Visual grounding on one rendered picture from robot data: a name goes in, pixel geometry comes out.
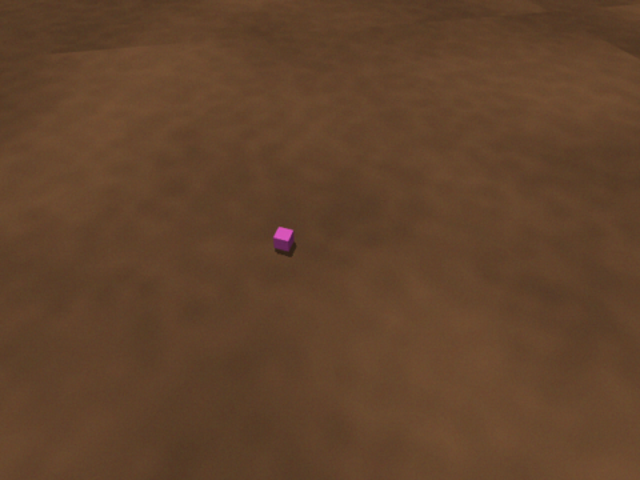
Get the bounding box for cube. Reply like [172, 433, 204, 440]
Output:
[273, 227, 294, 252]

